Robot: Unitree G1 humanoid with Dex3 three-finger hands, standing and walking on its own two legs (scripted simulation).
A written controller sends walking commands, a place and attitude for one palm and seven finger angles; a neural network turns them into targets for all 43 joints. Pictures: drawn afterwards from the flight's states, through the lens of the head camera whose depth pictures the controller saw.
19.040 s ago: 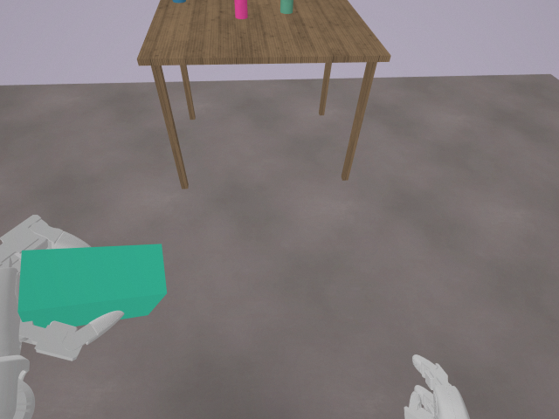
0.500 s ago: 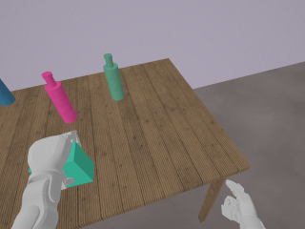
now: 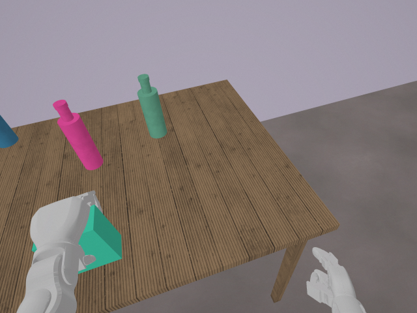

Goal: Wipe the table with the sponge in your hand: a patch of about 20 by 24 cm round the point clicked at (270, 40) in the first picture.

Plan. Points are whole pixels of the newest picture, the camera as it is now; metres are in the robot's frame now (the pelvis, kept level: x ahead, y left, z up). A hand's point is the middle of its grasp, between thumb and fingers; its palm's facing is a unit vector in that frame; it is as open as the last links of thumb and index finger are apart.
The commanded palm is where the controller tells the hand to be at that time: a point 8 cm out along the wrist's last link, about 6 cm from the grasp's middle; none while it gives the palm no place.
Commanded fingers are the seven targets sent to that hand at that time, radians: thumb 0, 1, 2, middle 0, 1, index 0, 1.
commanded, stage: move the sponge above the wiping area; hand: left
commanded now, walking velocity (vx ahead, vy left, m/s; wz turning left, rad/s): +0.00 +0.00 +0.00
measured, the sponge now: (87, 246) +0.20 +0.29 +0.01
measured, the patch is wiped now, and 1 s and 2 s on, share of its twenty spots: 0.00 0.00 0.00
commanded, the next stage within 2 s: lower the sponge onto the table in 0.86 s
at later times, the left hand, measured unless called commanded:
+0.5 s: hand (87, 242) +0.20 +0.28 +0.05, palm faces -0.01 -0.13 -0.99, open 9.7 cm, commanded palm +0.17 +0.27 +0.11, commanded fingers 0.00 0.10 1.30 -1.20 -1.60 -1.20 -1.60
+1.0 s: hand (82, 253) +0.18 +0.28 +0.04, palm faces -0.03 -0.14 -0.99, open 9.7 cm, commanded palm +0.16 +0.27 +0.11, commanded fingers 0.00 0.10 1.30 -1.20 -1.60 -1.20 -1.60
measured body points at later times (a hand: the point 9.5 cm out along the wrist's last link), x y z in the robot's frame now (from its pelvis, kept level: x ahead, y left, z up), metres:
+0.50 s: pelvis +0.00 +0.00 +0.00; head -0.01 -0.04 +0.45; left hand +0.20 +0.28 +0.10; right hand +0.24 -0.20 -0.09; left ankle -0.02 +0.11 -0.74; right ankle +0.03 -0.09 -0.74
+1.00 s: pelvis -0.01 +0.00 +0.00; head -0.02 -0.04 +0.45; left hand +0.18 +0.28 +0.10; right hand +0.24 -0.20 -0.08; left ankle -0.02 +0.11 -0.74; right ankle +0.03 -0.09 -0.74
